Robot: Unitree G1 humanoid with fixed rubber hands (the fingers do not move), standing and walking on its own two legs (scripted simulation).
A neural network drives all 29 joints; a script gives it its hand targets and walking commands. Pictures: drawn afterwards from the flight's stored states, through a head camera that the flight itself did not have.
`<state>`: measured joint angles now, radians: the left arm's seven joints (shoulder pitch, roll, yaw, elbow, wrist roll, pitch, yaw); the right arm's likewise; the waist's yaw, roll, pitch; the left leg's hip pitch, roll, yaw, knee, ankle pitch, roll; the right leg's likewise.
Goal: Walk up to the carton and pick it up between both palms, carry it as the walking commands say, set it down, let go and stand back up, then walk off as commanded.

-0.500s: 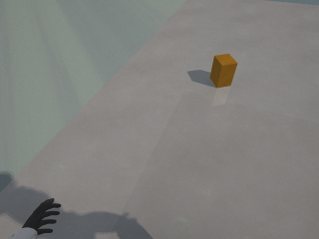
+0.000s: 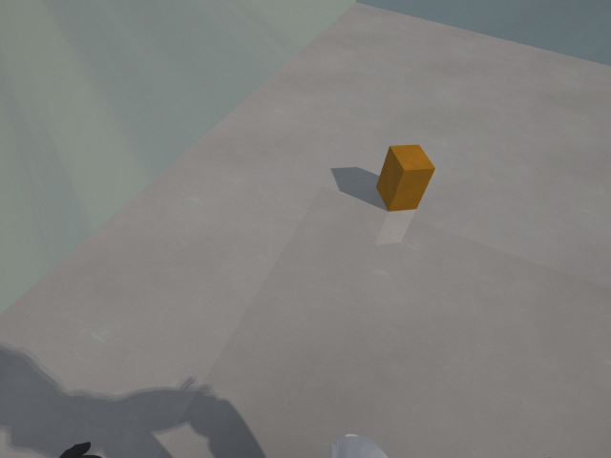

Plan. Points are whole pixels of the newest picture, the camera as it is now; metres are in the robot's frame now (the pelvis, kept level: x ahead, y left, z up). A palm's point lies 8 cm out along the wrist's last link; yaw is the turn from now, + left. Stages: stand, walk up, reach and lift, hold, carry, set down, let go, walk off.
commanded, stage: walk up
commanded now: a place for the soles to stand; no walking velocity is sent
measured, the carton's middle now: (403, 178) +1.43 -0.48 -0.62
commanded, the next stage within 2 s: none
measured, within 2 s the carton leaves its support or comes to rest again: neither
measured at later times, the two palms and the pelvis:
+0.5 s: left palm (166, 355) +0.27 +0.21 -0.09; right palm (566, 349) +0.34 -0.44 -0.08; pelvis +0.24 -0.12 +0.01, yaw +3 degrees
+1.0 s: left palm (263, 244) +0.50 +0.09 -0.08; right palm out of the picture +0.49 -0.62 -0.10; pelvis +0.43 -0.26 -0.02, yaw +3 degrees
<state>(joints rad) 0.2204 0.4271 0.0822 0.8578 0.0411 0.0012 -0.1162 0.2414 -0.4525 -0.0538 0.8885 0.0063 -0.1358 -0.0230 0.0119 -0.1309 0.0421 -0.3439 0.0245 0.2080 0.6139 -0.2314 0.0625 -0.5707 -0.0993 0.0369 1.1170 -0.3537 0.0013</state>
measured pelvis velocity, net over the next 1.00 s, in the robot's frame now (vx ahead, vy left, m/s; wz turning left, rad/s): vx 0.43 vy -0.26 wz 0.05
